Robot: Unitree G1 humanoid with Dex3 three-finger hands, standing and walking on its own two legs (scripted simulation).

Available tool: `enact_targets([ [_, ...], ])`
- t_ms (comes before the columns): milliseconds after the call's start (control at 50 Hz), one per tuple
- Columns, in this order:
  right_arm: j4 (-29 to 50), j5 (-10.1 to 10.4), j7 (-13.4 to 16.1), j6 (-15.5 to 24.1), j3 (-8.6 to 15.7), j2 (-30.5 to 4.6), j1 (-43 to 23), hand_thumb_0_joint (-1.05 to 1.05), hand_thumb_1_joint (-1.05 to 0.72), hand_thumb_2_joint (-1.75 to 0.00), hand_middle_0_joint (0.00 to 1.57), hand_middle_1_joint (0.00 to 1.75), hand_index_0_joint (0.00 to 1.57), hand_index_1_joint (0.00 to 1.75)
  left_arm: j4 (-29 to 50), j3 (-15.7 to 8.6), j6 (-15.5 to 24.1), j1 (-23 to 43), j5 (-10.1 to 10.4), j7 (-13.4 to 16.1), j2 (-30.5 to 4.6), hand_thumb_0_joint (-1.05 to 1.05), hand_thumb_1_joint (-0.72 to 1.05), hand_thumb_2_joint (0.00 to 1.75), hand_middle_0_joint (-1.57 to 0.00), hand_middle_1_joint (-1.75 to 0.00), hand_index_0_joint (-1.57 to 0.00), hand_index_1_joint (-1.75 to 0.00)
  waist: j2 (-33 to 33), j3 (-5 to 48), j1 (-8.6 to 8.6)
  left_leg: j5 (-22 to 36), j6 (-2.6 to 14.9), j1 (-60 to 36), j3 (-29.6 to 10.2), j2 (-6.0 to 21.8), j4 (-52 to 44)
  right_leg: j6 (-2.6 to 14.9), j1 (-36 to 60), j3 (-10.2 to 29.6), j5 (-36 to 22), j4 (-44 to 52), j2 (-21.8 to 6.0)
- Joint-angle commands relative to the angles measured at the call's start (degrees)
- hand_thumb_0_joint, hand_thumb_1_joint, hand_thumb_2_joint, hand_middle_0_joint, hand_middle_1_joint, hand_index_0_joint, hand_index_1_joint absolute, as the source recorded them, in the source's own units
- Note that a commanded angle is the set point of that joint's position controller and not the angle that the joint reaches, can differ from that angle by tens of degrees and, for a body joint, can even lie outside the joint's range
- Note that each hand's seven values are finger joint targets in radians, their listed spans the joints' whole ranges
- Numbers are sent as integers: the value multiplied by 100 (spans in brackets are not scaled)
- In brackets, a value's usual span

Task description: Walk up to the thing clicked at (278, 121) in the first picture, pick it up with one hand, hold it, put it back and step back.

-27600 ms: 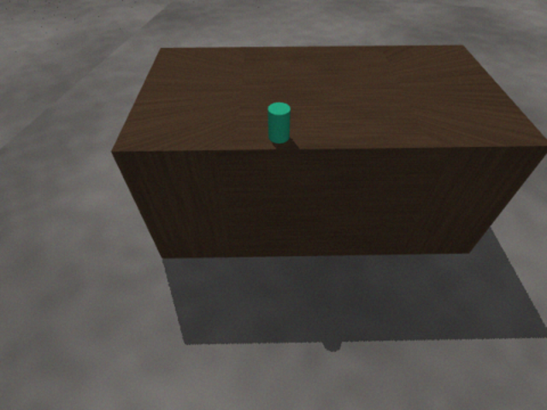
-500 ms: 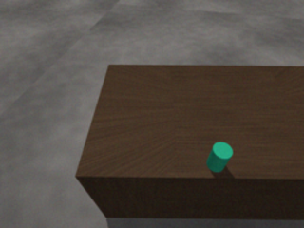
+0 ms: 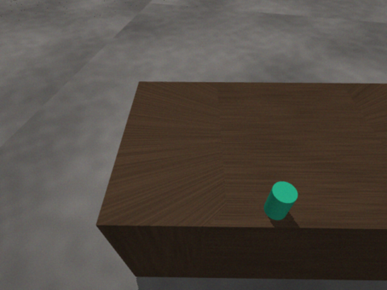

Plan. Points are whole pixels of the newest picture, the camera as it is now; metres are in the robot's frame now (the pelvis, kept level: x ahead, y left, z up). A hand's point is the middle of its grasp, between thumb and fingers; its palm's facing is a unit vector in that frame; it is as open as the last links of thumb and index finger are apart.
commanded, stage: stand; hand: right
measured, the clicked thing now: (279, 201) +0.38 -0.22 -0.13
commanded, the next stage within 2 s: step back in 1.52 s
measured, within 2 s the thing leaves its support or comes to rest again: neither
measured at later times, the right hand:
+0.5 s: hand out of the picture +0.07 -0.25 -0.16, palm faces -0.03 +0.94 -0.34, open 7.4 cm
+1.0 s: hand out of the picture +0.07 -0.25 -0.16, palm faces -0.02 +0.94 -0.34, open 7.4 cm
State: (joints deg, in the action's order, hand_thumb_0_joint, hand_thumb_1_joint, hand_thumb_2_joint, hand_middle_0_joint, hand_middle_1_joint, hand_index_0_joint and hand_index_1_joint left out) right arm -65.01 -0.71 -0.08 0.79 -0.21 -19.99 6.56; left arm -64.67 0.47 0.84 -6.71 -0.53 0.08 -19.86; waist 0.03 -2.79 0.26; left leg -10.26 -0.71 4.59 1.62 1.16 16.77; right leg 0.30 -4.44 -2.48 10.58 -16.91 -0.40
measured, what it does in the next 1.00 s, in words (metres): stands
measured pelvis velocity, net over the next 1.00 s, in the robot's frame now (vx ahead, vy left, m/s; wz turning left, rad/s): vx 0.00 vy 0.00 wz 0.00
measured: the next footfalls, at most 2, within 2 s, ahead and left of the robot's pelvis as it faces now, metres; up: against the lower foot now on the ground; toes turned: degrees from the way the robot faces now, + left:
none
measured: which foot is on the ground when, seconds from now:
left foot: down 0.00-1.00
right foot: down 0.00-1.00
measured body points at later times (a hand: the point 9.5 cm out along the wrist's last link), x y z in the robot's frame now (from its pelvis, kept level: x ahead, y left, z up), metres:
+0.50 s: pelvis +0.00 +0.00 +0.00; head +0.01 +0.00 +0.45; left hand +0.07 +0.30 -0.13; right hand +0.07 -0.30 -0.13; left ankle -0.01 +0.12 -0.75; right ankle -0.01 -0.11 -0.75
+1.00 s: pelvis +0.00 +0.00 +0.00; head +0.01 +0.00 +0.45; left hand +0.07 +0.30 -0.13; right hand +0.07 -0.30 -0.13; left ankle -0.01 +0.12 -0.75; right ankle -0.01 -0.11 -0.75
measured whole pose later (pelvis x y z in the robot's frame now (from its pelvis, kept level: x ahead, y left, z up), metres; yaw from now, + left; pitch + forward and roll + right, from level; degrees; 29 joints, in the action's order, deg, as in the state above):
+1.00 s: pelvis +0.00 +0.00 +0.00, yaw +0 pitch -2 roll +0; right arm -64.8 -0.7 -0.2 0.7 -0.1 -20.0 6.9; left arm -64.4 0.4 0.9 -7.0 -0.5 0.1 -19.9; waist 0.0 -2.9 0.3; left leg -10.2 -0.8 4.5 1.5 1.2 16.7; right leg 0.4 -4.3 -2.6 10.5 -16.8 -0.3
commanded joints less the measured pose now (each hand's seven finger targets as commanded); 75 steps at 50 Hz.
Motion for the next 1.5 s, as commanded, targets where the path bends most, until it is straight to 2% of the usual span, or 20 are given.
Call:
enact_targets([
  [0, 323, 4, 90, 97, 204, -1207, -159, 0, -90, -90, 20, 30, 20, 30, 308, -250, 101, 211, 0, 71, -1227, 0, 90, 90, -20, -30, -20, -30, -1, 411, -24, 949, 178, -34, -588, 711, -175, 104, 61, 659, -1052, 226, -785],
  [200, 359, 3, 90, 101, 210, -1198, -172, 0, -90, -90, 20, 30, 20, 30, 335, -261, 102, 225, 2, 70, -1248, 0, 90, 90, -20, -30, -20, -30, -17, 464, -21, 1082, 164, -59, -582, 715, -173, 114, 111, 642, -1120, 210, -784],
  [460, 350, -7, 83, 92, 206, -1199, -149, 0, -90, -90, 20, 30, 20, 30, 343, -263, 110, 218, -1, 70, -1248, 0, 90, 90, -20, -30, -20, -30, -19, 409, -11, 875, 182, -16, -574, 706, -172, 103, 69, 686, -1006, 281, -798],
  [580, 349, 11, 82, 95, 213, -1209, -156, 0, -90, -90, 20, 30, 20, 30, 332, -252, 112, 161, -8, 71, -1230, 0, 90, 90, -20, -30, -20, -30, -2, 458, -24, 1038, 169, -91, -610, 725, -172, 99, 46, 630, -1061, 228, -770],
  [1020, 343, 7, 78, 95, 204, -1203, -140, 0, -90, -90, 20, 30, 20, 30, 336, -253, 109, 142, 5, 58, -1243, 0, 90, 90, -20, -30, -20, -30, -42, 398, -37, 906, 170, -43, -593, 708, -204, 116, 63, 661, -1000, 247, -791],
  [1280, 358, 8, 87, 108, 219, -1234, -173, 0, -90, -90, 20, 30, 20, 30, 349, -248, 101, 181, -1, 67, -1227, 0, 90, 90, -20, -30, -20, -30, -38, 460, -37, 1121, 169, -74, -617, 727, -169, 113, 81, 634, -1112, 215, -785],
  [1480, 357, 6, 74, 90, 214, -1200, -156, 0, -90, -90, 20, 30, 20, 30, 338, -247, 112, 152, -1, 74, -1249, 0, 90, 90, -20, -30, -20, -30, 11, 380, -22, 967, 161, -49, -602, 705, -198, 99, 20, 625, -1029, 240, -773],
])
